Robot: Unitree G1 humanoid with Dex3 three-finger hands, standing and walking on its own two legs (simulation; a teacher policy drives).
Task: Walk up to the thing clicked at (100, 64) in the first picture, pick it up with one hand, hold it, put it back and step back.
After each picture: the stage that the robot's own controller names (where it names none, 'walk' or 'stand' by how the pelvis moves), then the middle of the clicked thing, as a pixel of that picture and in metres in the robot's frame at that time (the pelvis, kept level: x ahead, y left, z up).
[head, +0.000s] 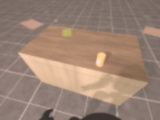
stand; (100, 59) +0.55 -0.06 -0.04
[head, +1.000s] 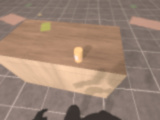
walk; (78, 55) +0.51 +0.15 +0.00
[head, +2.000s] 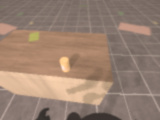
stand; (65, 64) +0.44 +0.23 -0.02
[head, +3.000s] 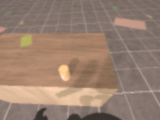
stand; (64, 73) +0.36 +0.21 -0.02
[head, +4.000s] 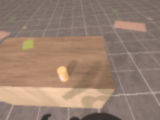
stand; (63, 74) +0.36 +0.24 -0.04
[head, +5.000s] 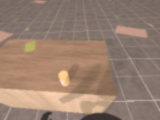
stand; (64, 78) +0.34 +0.22 -0.04
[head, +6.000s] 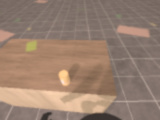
stand; (64, 78) +0.34 +0.22 -0.04
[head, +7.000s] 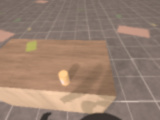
stand; (64, 78) +0.34 +0.22 -0.04
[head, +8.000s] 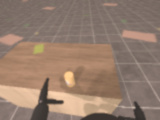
rise first; (69, 79) +0.35 +0.20 -0.04
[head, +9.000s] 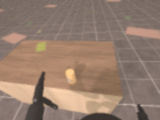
go down; (70, 76) +0.36 +0.20 -0.04
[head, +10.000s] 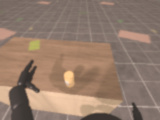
go down; (69, 79) +0.34 +0.18 -0.02
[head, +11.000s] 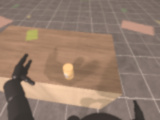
approach; (68, 71) +0.37 +0.18 -0.01
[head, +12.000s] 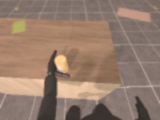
close; (62, 64) +0.39 +0.19 +0.04
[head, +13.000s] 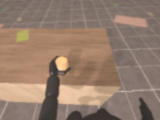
lift; (62, 66) +0.37 +0.19 +0.06
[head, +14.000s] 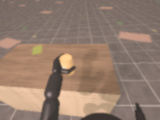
lift; (67, 65) +0.33 +0.16 +0.17
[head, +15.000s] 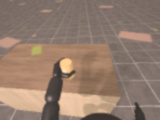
hold; (67, 69) +0.32 +0.16 +0.14
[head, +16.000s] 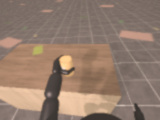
hold; (67, 66) +0.33 +0.17 +0.15
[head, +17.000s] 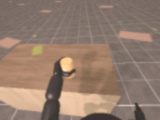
hold; (68, 68) +0.33 +0.16 +0.14
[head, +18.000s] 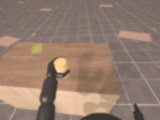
crouch; (62, 68) +0.31 +0.20 +0.14
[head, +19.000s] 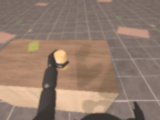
lower; (61, 60) +0.38 +0.21 +0.14
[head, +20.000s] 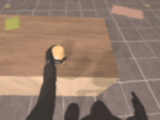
lower; (59, 55) +0.45 +0.20 +0.05
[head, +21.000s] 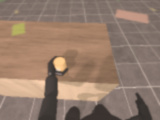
lower; (61, 66) +0.38 +0.20 +0.04
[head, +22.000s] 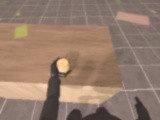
lower; (63, 68) +0.37 +0.19 +0.03
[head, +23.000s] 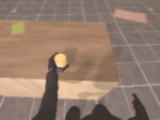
lower; (61, 63) +0.40 +0.19 +0.04
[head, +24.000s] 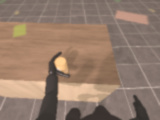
open; (62, 66) +0.38 +0.19 +0.03
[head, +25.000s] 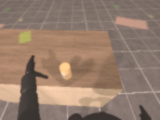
sink last; (66, 71) +0.37 +0.18 +0.01
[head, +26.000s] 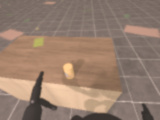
stand; (69, 71) +0.39 +0.21 +0.00
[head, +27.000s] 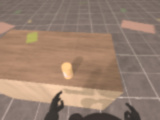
stand; (67, 71) +0.37 +0.19 +0.01
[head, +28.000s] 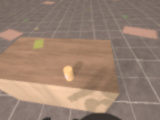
stand; (68, 73) +0.39 +0.21 -0.04
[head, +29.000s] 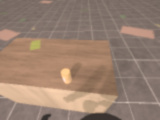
stand; (66, 76) +0.36 +0.21 -0.04
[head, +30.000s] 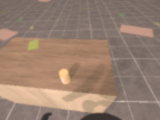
stand; (64, 76) +0.35 +0.22 -0.04
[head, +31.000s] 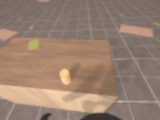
stand; (65, 77) +0.35 +0.22 -0.04
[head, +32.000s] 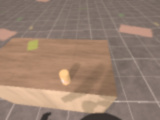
stand; (65, 77) +0.35 +0.22 -0.04
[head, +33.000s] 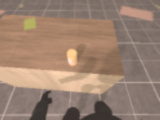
walk; (72, 57) +0.45 +0.16 -0.01
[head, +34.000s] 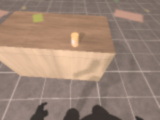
walk; (75, 39) +0.68 +0.20 -0.03
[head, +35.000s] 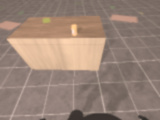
stand; (74, 30) +0.99 +0.27 -0.02
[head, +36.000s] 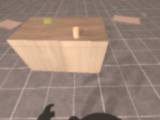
stand; (76, 32) +0.95 +0.22 -0.03
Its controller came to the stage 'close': yes
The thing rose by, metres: 0.19
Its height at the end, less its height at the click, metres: +0.00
